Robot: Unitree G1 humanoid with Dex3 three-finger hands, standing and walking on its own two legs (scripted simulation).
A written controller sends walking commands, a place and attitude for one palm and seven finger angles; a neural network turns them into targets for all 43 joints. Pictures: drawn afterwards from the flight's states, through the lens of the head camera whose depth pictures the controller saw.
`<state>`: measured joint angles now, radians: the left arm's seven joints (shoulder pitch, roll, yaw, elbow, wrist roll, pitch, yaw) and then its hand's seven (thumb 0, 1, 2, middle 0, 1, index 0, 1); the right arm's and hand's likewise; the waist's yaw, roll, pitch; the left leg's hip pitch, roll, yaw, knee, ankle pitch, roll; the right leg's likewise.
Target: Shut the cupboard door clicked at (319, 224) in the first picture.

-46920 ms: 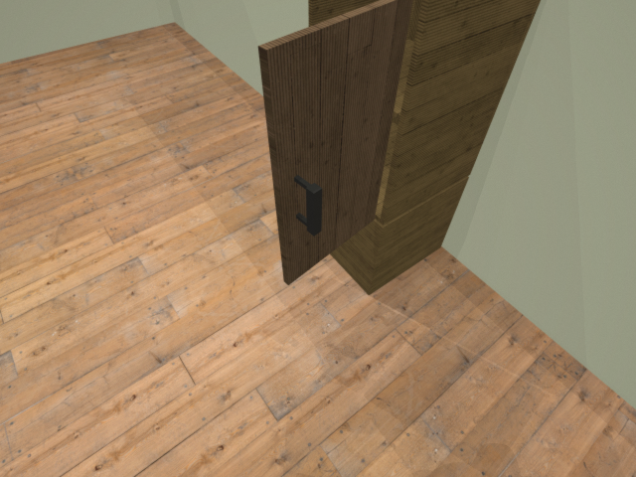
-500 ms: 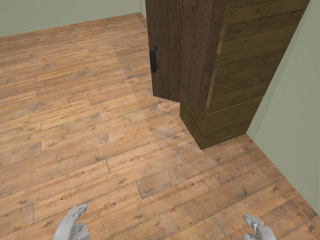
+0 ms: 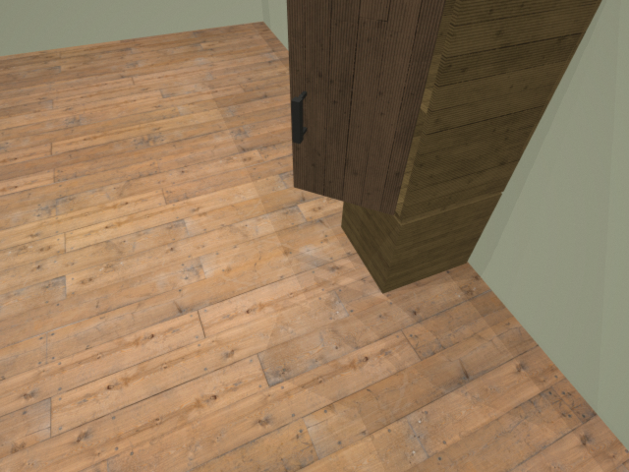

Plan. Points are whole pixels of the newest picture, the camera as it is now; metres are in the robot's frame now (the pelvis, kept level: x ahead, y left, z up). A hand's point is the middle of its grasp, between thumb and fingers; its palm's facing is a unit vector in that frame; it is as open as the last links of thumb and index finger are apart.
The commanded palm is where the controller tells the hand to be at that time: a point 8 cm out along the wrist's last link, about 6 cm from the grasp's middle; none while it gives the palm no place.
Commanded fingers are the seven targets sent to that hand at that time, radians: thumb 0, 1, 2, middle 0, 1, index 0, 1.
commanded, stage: let the arm hang, fingers relaxed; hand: left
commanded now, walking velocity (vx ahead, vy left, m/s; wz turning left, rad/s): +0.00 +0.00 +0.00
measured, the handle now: (300, 117) +0.95 +0.08 -0.07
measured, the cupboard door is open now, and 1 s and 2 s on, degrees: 45 45 45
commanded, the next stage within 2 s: look to check the result in 0.40 s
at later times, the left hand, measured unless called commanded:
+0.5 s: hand out of the picture -0.03 +0.16 -0.18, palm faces +0.02 -0.98 -0.17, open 7.4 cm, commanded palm none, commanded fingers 0.00 0.90 0.90 -0.20 -0.30 -0.20 -0.30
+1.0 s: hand out of the picture +0.01 +0.17 -0.17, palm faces +0.00 -0.98 -0.20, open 7.4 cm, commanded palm none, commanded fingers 0.00 0.90 0.90 -0.20 -0.30 -0.20 -0.30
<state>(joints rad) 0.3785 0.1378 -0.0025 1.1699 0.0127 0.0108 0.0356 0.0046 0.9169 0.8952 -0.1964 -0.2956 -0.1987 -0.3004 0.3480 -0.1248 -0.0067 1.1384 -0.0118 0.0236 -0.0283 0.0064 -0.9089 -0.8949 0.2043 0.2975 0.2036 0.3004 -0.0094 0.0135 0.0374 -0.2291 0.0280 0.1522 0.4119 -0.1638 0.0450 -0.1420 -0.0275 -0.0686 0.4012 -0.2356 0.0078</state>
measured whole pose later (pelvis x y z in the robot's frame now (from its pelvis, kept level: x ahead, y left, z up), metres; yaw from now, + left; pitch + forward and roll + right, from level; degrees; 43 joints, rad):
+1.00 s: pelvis +0.01 -0.01 +0.00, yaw -1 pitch -1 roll +0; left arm 0.28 0.16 0.01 1.14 0.02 -0.01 0.03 0.00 0.91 0.90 -0.20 -0.30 -0.20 -0.30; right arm 0.27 -0.16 -0.02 1.13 -0.01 0.00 -0.03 0.00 -0.91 -0.90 0.20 0.30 0.20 0.30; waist -0.01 0.01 0.04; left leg -0.20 0.04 0.16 0.38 -0.16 0.03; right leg -0.12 -0.02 -0.06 0.38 -0.24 0.00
